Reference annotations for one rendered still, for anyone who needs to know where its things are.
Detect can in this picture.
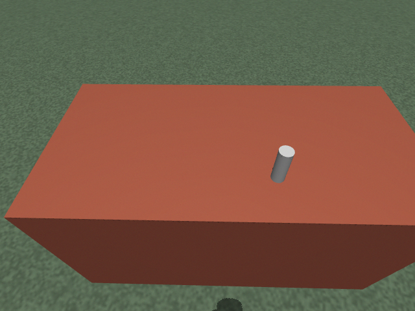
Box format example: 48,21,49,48
270,145,295,183

